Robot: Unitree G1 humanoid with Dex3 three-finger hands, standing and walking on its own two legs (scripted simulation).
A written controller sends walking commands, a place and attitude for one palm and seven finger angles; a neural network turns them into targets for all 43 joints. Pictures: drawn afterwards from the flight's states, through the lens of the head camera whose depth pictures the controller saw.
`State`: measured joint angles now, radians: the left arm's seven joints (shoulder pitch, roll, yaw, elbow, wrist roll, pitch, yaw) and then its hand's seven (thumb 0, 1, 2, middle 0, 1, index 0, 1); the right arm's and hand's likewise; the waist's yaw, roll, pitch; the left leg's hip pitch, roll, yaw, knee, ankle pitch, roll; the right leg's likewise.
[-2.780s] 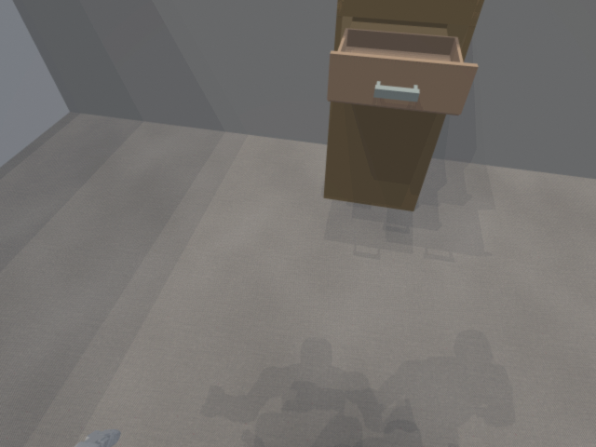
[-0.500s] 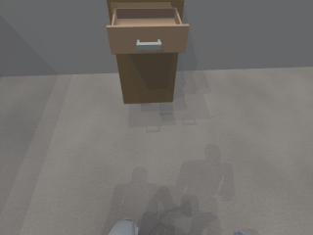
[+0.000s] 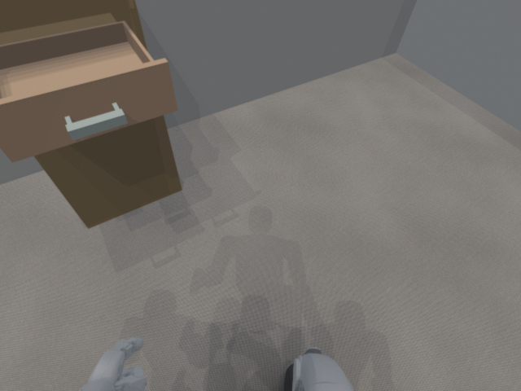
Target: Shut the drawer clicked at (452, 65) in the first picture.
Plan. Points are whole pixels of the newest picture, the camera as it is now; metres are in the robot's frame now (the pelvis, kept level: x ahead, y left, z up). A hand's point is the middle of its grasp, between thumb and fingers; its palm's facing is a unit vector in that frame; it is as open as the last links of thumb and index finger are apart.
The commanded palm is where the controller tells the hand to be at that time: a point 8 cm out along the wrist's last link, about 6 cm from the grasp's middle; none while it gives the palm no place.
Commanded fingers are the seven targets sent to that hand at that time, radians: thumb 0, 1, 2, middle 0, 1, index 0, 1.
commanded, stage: walk to a spot facing it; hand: left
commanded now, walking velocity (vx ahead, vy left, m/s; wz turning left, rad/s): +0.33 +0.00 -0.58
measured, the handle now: (95, 118) +0.66 +0.38 -0.01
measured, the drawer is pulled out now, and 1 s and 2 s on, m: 0.30 0.30 0.30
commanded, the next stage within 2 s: turn to face it in 0.40 s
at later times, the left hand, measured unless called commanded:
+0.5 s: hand (159, 316) +0.28 +0.20 -0.18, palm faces -0.14 -0.97 -0.21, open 7.3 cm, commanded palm none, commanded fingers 0.00 0.90 0.90 -0.20 -0.30 -0.20 -0.30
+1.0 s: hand (195, 241) +0.43 +0.14 -0.16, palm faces -0.12 -0.97 -0.20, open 7.3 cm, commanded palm none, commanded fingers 0.00 0.90 0.90 -0.20 -0.30 -0.20 -0.30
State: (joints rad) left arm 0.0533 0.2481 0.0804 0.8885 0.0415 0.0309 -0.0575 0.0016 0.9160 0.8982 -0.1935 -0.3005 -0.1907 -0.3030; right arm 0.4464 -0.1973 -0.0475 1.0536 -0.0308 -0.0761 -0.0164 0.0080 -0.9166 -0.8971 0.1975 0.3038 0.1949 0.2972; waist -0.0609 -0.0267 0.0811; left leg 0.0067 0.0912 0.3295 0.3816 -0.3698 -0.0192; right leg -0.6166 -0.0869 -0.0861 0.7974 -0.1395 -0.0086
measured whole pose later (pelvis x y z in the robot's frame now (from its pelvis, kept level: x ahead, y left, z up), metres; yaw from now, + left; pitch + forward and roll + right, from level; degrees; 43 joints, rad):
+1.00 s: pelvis +0.29 -0.01 +0.00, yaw -7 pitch +1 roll +0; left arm 0.11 0.15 0.05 0.95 0.01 0.01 0.02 0.00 0.91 0.90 -0.20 -0.30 -0.20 -0.30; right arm 0.36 -0.17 -0.06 1.05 -0.02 0.02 -0.01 0.01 -0.91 -0.90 0.20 0.30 0.20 0.30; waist -0.07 0.01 0.03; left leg -0.27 -0.02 0.00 0.54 -0.28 0.02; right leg -0.26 -0.02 -0.06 0.52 -0.26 0.04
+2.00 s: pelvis +0.26 -0.01 +0.00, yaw +25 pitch -1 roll +1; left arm 0.22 0.15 0.03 0.90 0.03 0.01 0.03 0.00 0.91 0.90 -0.20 -0.30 -0.20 -0.30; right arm 0.23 -0.22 -0.08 0.97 -0.02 0.07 0.02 0.01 -0.91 -0.90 0.20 0.30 0.20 0.30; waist -0.02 0.07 0.04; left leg -0.48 -0.04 -0.03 1.01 -0.42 -0.02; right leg -0.24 -0.04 -0.09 0.56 -0.30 -0.02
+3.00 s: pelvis +0.44 +0.07 +0.00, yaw +29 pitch -1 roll -2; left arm 0.27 0.16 0.04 1.08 0.03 -0.03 0.02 -0.01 0.93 0.90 -0.20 -0.30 -0.20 -0.30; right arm 0.22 -0.16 -0.06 1.03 -0.03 -0.02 0.00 0.01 -0.91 -0.90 0.19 0.30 0.19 0.30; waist 0.00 0.02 0.01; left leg -0.41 0.10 0.10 0.77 -0.33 -0.02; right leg -0.19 -0.01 -0.16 0.43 -0.22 -0.03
